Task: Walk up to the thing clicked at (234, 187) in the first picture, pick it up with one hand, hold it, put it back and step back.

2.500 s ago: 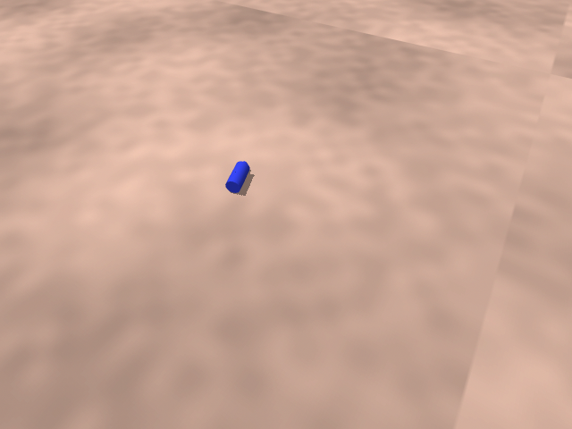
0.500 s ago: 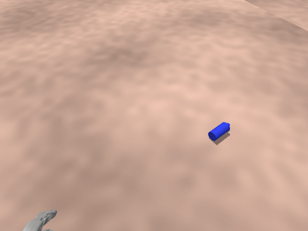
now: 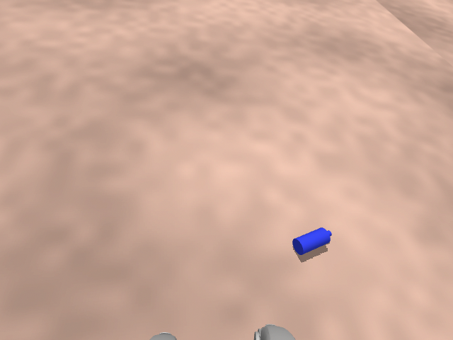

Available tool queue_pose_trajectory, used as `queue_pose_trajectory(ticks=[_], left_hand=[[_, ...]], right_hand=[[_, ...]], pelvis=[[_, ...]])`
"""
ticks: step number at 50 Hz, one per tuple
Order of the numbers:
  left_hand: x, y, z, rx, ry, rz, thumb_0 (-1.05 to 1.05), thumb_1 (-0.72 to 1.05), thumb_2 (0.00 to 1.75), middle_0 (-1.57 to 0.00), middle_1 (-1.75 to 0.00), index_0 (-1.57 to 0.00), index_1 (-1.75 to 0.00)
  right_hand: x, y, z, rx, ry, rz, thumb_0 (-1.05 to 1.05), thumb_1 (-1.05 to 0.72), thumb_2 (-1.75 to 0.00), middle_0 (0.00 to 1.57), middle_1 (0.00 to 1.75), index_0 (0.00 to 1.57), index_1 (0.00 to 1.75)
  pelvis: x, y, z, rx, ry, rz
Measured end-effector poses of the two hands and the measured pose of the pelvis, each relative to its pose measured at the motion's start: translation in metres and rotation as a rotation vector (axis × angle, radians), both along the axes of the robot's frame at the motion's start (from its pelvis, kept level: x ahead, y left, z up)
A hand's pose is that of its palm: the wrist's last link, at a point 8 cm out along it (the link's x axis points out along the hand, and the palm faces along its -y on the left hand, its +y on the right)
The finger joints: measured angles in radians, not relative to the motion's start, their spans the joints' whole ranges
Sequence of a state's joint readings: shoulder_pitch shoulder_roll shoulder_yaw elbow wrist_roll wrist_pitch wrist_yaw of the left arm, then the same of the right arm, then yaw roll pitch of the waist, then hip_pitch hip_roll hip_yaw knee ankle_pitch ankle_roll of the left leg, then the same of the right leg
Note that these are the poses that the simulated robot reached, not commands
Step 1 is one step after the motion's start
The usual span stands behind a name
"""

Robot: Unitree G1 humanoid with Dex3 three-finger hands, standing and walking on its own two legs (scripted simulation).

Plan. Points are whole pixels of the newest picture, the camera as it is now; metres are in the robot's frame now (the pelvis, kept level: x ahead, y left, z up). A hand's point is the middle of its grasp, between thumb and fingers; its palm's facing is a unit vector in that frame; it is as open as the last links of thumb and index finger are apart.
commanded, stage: walk up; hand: left
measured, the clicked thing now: (314, 239) +0.69 -0.47 -0.70
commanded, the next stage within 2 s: none
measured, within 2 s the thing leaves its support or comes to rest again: neither
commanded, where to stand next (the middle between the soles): +0.47 -0.77 m, yaw +27 degrees
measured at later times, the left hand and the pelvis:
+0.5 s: hand out of the picture +0.13 +0.05 -0.13, palm faces +0.22 -0.91 -0.36, open 7.3 cm; pelvis +0.15 -0.23 +0.01, yaw +13 degrees
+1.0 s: hand (282, 293) +0.27 -0.12 -0.16, palm faces +0.24 -0.88 -0.41, open 7.3 cm; pelvis +0.25 -0.45 -0.03, yaw +18 degrees
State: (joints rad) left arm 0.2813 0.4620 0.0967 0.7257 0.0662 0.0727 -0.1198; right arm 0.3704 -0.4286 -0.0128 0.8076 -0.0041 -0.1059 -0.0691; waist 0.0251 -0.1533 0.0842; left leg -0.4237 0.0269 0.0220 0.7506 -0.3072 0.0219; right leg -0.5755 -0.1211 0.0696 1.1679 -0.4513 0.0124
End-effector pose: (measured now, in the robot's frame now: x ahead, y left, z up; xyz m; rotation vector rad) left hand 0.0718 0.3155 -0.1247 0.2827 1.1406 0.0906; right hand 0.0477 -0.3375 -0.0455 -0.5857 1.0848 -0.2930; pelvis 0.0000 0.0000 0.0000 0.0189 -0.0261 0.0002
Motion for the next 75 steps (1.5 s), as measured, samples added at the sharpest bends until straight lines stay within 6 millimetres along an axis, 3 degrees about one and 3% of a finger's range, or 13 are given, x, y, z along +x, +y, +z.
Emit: queue_pose_trajectory(ticks=[5, 9, 13, 21, 28, 32, 39, 46, 51, 56, 62, 68, 75], left_hand=[[0.054, -0.039, 0.009, 0.032, -0.086, 0.017, 0.0, 0.91, 0.9, -0.21, -0.3, -0.2, -0.3], [0.088, -0.077, 0.016, 0.093, -0.134, 0.049, 0.0, 0.91, 0.9, -0.21, -0.3, -0.2, -0.3], [0.093, -0.124, 0.021, 0.132, -0.173, 0.104, 0.0, 0.91, 0.9, -0.2, -0.3, -0.2, -0.3], [0.052, -0.198, 0.038, 0.1, -0.017, 0.265, 0.0, 0.91, 0.9, -0.21, -0.3, -0.21, -0.3], [0.042, -0.241, 0.011, 0.074, 0.075, 0.343, 0.0, 0.91, 0.9, -0.21, -0.3, -0.21, -0.3], [0.065, -0.272, -0.002, 0.042, 0.102, 0.306, 0.01, 0.91, 0.9, -0.21, -0.3, -0.2, -0.3], [0.127, -0.309, 0.001, 0.034, -0.004, 0.266, 0.01, 0.91, 0.9, -0.21, -0.3, -0.21, -0.3], [0.168, -0.353, 0.007, 0.116, -0.051, 0.283, 0.0, 0.91, 0.9, -0.21, -0.3, -0.2, -0.3], [0.17, -0.414, 0.008, 0.157, -0.055, 0.333, 0.0, 0.91, 0.9, -0.2, -0.3, -0.2, -0.3], [0.151, -0.479, 0.021, 0.094, 0.035, 0.407, 0.0, 0.91, 0.9, -0.21, -0.3, -0.2, -0.3], [0.148, -0.522, 0.014, 0.06, 0.1, 0.455, 0.0, 0.9, 0.9, -0.21, -0.3, -0.21, -0.3], [0.183, -0.559, 0.001, 0.042, 0.1, 0.426, 0.01, 0.91, 0.9, -0.21, -0.3, -0.2, -0.3], [0.233, -0.593, 0.001, 0.067, 0.011, 0.388, 0.0, 0.91, 0.9, -0.21, -0.3, -0.21, -0.3]], right_hand=[[0.013, -0.062, -0.003, -0.018, 0.069, 0.017, 0.0, -0.89, -0.9, 0.22, 0.3, 0.21, 0.31], [0.035, -0.131, -0.016, -0.043, 0.114, 0.021, 0.0, -0.89, -0.9, 0.22, 0.3, 0.22, 0.31], [0.079, -0.191, -0.037, -0.085, 0.155, 0.013, 0.01, -0.89, -0.9, 0.21, 0.3, 0.21, 0.31], [0.199, -0.205, -0.027, 0.024, 0.077, 0.17, 0.01, -0.9, -0.9, 0.21, 0.3, 0.21, 0.3], [0.267, -0.215, -0.026, 0.026, 0.045, 0.28, 0.0, -0.9, -0.9, 0.21, 0.3, 0.21, 0.31], [0.281, -0.242, -0.022, 0.0, 0.002, 0.239, 0.0, -0.89, -0.9, 0.21, 0.3, 0.21, 0.31], [0.287, -0.308, -0.004, -0.043, 0.007, 0.232, 0.0, -0.89, -0.9, 0.21, 0.3, 0.21, 0.31], [0.302, -0.411, -0.009, -0.097, 0.062, 0.226, 0.0, -0.89, -0.9, 0.22, 0.3, 0.22, 0.31], [0.331, -0.487, -0.031, -0.139, 0.131, 0.187, 0.01, -0.89, -0.9, 0.21, 0.3, 0.21, 0.31], [0.371, -0.497, -0.03, -0.073, 0.136, 0.219, 0.01, -0.9, -0.9, 0.21, 0.3, 0.21, 0.3], [0.404, -0.494, -0.025, -0.013, 0.136, 0.313, 0.0, -0.9, -0.9, 0.21, 0.3, 0.21, 0.31], [0.424, -0.524, -0.016, -0.019, 0.092, 0.31, 0.0, -0.89, -0.9, 0.22, 0.3, 0.21, 0.31], [0.453, -0.598, -0.002, -0.073, 0.031, 0.318, 0.0, -0.89, -0.9, 0.22, 0.3, 0.21, 0.31]], pelvis=[[0.03, -0.055, -0.005, -0.011, 0.019, 0.056], [0.058, -0.112, -0.016, -0.011, 0.036, 0.094], [0.081, -0.157, -0.026, -0.029, 0.019, 0.141], [0.126, -0.209, 0.008, -0.026, 0.013, 0.2], [0.166, -0.245, -0.003, -0.029, 0.015, 0.238], [0.178, -0.268, -0.007, -0.005, -0.002, 0.245], [0.2, -0.322, -0.003, -0.019, -0.006, 0.265], [0.232, -0.403, -0.017, -0.029, 0.018, 0.294], [0.256, -0.461, -0.028, -0.042, 0.008, 0.328], [0.275, -0.488, -0.005, -0.035, 0.001, 0.354], [0.304, -0.519, 0.002, -0.034, 0.01, 0.378], [0.32, -0.559, 0.001, -0.007, -0.004, 0.397], [0.336, -0.621, -0.005, -0.017, -0.015, 0.377]])
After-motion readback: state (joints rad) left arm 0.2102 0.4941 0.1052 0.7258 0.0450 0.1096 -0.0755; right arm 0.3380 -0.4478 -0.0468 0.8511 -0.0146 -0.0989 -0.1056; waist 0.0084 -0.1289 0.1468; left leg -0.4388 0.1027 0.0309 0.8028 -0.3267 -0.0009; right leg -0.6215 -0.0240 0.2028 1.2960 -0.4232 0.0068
